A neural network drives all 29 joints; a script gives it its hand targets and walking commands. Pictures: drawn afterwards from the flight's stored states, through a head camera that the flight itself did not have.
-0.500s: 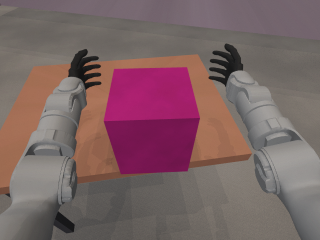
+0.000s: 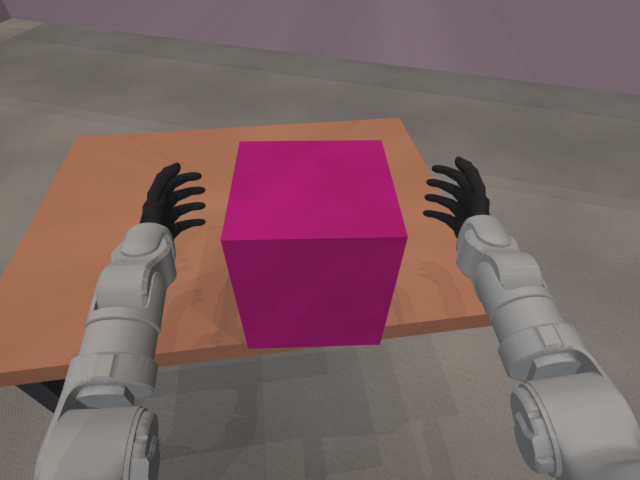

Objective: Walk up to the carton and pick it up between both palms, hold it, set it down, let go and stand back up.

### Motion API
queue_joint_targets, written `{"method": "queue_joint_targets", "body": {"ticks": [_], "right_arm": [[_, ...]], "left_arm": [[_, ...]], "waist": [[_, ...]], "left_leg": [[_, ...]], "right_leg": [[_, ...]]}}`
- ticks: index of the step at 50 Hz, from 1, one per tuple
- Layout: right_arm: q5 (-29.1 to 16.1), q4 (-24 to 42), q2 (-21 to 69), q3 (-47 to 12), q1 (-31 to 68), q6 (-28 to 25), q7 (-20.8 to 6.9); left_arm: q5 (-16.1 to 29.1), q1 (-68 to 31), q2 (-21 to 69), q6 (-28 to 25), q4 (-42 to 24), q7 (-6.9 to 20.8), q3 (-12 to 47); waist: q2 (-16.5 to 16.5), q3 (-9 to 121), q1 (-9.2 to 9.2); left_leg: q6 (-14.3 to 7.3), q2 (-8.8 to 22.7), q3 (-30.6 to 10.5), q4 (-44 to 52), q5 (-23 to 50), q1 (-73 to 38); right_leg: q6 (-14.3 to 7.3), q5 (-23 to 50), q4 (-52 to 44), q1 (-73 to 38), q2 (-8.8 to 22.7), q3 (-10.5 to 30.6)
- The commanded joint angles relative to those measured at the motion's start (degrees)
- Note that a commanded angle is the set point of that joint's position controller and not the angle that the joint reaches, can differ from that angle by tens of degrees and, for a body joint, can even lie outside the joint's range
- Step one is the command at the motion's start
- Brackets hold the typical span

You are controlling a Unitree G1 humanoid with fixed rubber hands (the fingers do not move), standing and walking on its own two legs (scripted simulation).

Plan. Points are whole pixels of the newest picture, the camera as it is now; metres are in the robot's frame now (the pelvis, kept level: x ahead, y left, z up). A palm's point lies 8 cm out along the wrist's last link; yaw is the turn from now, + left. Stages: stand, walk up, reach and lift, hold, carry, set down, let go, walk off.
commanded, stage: set down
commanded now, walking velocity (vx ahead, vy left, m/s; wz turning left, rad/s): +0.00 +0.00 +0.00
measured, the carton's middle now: (312, 247) +0.45 +0.03 +0.04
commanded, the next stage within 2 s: let go in 1.90 s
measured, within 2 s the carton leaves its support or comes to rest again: neither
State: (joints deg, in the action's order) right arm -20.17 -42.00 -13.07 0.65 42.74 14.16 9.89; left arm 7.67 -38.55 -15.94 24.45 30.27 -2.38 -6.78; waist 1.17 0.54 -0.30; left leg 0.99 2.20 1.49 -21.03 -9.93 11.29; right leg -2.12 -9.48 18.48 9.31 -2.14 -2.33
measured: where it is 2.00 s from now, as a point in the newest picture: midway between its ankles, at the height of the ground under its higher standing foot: outside the picture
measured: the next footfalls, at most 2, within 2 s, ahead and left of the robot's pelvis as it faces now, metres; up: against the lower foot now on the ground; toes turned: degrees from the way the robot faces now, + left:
none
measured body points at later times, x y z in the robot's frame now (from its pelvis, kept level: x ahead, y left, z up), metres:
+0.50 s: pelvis +0.01 +0.00 +0.00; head +0.02 +0.01 +0.45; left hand +0.35 +0.21 +0.08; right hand +0.36 -0.18 +0.08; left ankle +0.01 +0.13 -0.75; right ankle +0.00 -0.09 -0.75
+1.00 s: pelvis +0.02 +0.00 +0.00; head +0.03 +0.01 +0.45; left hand +0.28 +0.22 +0.00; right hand +0.28 -0.18 +0.00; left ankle +0.01 +0.13 -0.75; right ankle +0.00 -0.09 -0.75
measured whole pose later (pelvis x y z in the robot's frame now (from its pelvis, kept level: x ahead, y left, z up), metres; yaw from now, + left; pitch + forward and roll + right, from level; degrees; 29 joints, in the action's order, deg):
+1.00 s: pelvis +0.02 +0.00 +0.00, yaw -1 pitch -1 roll +0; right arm -8.2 -24.2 -6.1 -0.6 -2.8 -11.3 3.9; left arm 5.5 3.3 -9.5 -7.3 20.6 -1.7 -1.3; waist 0.9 -1.3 -1.4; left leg 0.6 1.3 1.9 -20.0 -11.5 7.7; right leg -1.7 -11.7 19.3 6.7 -1.5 -1.3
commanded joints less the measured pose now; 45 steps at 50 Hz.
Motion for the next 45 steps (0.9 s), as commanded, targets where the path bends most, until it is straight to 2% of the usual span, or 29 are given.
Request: {"method": "queue_joint_targets", "body": {"ticks": [1, 4, 8, 11, 14, 16, 19, 20, 21, 24, 25, 27, 28, 29, 30, 33, 35, 37, 42, 45], "right_arm": [[0.02, 12.42, -6.9, 0.75, 17.22, -3.31, -0.52], [0.08, 15.46, -6.96, 0.31, 14.0, -3.54, -0.33], [1.44, 19.52, -5.12, -0.01, 9.65, -4.21, -0.26], [2.8, 23.17, -4.84, 0.41, 5.76, -4.71, -0.52], [3.54, 24.14, -4.63, 1.1, 1.46, -5.81, -0.9], [4.41, 27.0, -4.03, 1.28, -1.21, -6.67, -1.18], [4.49, 29.63, -2.82, 0.53, -4.51, -7.49, -1.82], [4.65, 29.3, -2.77, 0.86, -6.1, -7.42, -1.97], [4.82, 29.46, -2.85, 0.81, -8.55, -7.61, -1.92], [5.49, 31.5, -2.66, 0.61, -13.49, -9.27, -2.04], [5.67, 32.73, -2.53, 0.71, -14.89, -10.23, -1.98], [6.57, 33.4, -1.74, 0.18, -19.58, -11.76, -2.09], [7.02, 34.56, -1.61, 0.34, -21.42, -12.56, -2.17], [7.73, 34.52, -0.79, 0.28, -23.6, -13.24, -2.19], [7.62, 35.55, -0.4, 0.17, -25.26, -14.11, -2.43], [8.74, 36.36, 1.0, 0.35, -28.41, -16.56, -3.59], [10.15, 35.54, 1.51, 1.09, -30.87, -17.94, -4.33], [11.04, 35.85, 2.06, 1.1, -32.33, -19.9, -4.79], [12.31, 31.61, 2.95, 1.0, -35.09, -24.03, -5.91], [12.5, 28.65, 3.17, 0.32, -36.4, -26.33, -6.05]], "left_arm": [[-1.53, -19.85, -6.28, -1.92, -15.1, 0.16, -2.88], [-1.77, -15.41, -5.2, -1.18, -17.37, 0.64, -2.97], [-2.53, -10.34, -4.31, -0.68, -19.05, 1.37, -3.66], [-2.09, -7.11, -3.73, -1.36, -21.32, 1.57, -3.15], [-2.46, -4.62, -3.02, -2.85, -25.13, 1.24, -3.07], [-2.1, -2.73, -2.59, -3.76, -26.56, 1.01, -3.34], [-1.66, 2.29, -1.51, -5.05, -27.78, 0.92, -2.16], [-1.87, 3.36, -0.76, -5.1, -26.66, 1.03, -2.29], [-1.95, 5.21, -1.12, -5.35, -27.8, 0.97, -2.49], [-2.56, 10.89, -0.53, -6.52, -29.55, 1.04, -2.63], [-2.61, 12.91, 0.15, -7.17, -30.34, 1.25, -2.22], [-2.88, 16.8, 1.14, -8.74, -31.03, 1.7, -1.8], [-2.91, 18.37, 1.49, -9.7, -31.93, 2.06, -2.02], [-3.28, 19.78, 1.46, -10.75, -31.66, 2.26, -2.08], [-3.03, 20.89, 1.66, -12.05, -32.36, 2.31, -1.74], [-2.42, 23.71, 2.45, -16.44, -31.8, 1.94, -0.18], [-2.47, 25.33, 2.66, -19.31, -30.39, 1.6, 0.77], [-1.65, 27.05, 2.66, -22.05, -29.16, 1.44, 1.66], [-1.63, 30.13, 2.3, -28.7, -22.93, 0.83, 2.72], [-1.91, 31.3, 1.23, -32.86, -19.72, 0.58, 3.32]], "waist": [[-4.44, 25.46, -0.04], [-2.43, 21.4, 0.34], [-1.05, 19.74, -0.06], [-1.13, 18.95, 0.24], [-2.78, 18.5, 0.82], [-2.03, 18.69, 0.44], [-2.96, 18.33, -0.49], [-3.03, 17.56, -0.01], [-2.65, 16.8, -0.59], [-1.62, 16.53, -0.18], [-2.24, 16.56, -0.56], [-1.53, 15.17, -0.46], [-1.77, 14.23, -0.02], [-1.34, 12.58, -0.73], [-0.85, 11.87, -0.55], [-2.17, 10.05, -1.17], [-2.31, 9.39, -0.81], [-1.65, 10.45, -1.18], [-0.15, 9.73, -2.1], [-0.29, 10.08, -1.32]], "left_leg": [[0.4, -2.79, 0.82, -1.36, 19.08, -15.52], [0.32, -2.62, 0.67, -0.79, 18.27, -15.27], [-0.4, -3.22, 1.22, 0.32, 15.21, -13.56], [-0.32, -3.34, 1.14, 0.89, 14.13, -14.68], [0.07, -2.98, 1.13, 0.8, 14.71, -16.25], [-0.04, -2.77, 1.23, 0.69, 15.22, -16.13], [-0.11, -2.79, 1.24, 1.23, 15.08, -15.65], [-0.08, -2.84, 1.05, 1.14, 15.6, -16.07], [0.16, -2.83, 0.93, 1.37, 15.46, -16.02], [0.49, -3.01, 1.03, 0.74, 18.53, -17.82], [0.51, -2.97, 1.08, 0.66, 19.12, -18.15], [0.68, -3.04, 0.97, 0.28, 21.57, -19.08], [0.79, -3.19, 1.2, 0.53, 20.8, -19.38], [0.75, -3.17, 1.11, 0.84, 19.64, -18.39], [0.58, -2.85, 1.05, 1.4, 18.99, -17.89], [0.33, -2.74, 0.89, 1.67, 16.46, -16.33], [0.27, -2.55, 0.47, 2.36, 14.14, -15.75], [0.18, -2.45, 0.22, 2.01, 13.37, -14.89], [0.12, -2.25, -0.46, 1.46, 12.39, -11.74], [-0.15, -2.32, -0.5, 1.03, 12.01, -10.41]], "right_leg": [[4.18, 12.86, -1.48, -4.45, -0.84, 0.57], [4.09, 11.85, -2.08, -4.7, -1.06, 0.41], [4.46, 10.66, -2.23, -4.66, -0.64, 0.24], [4.34, 9.7, -2.53, -4.11, -0.43, 0.55], [4.13, 8.38, -2.53, -2.29, -0.67, 0.13], [3.99, 8.69, -2.44, -2.25, -0.66, 0.27], [3.77, 8.79, -2.42, -2.65, -0.36, 0.81], [3.68, 9.74, -2.76, -2.69, -0.29, 0.93], [3.73, 9.3, -2.77, -2.3, -0.35, 0.87], [3.7, 12.26, -2.86, -3.11, -0.5, 1.13], [3.69, 12.65, -2.91, -3.0, -0.45, 1.34], [3.52, 14.86, -2.91, -3.37, -0.32, 1.33], [3.64, 14.64, -3.26, -3.37, -0.24, 1.36], [3.7, 13.51, -3.45, -3.4, -0.02, 1.43], [3.65, 12.48, -3.71, -2.63, -0.08, 1.36], [2.99, 9.64, -3.66, -0.39, 0.4, 1.67], [2.41, 6.84, -4.41, 0.72, 0.85, 1.77], [2.38, 6.72, -4.0, 0.48, 0.98, 2.15], [1.84, 6.25, -3.42, 0.03, 1.7, 2.78], [1.83, 7.63, -2.46, -2.23, 2.19, 3.53]]}}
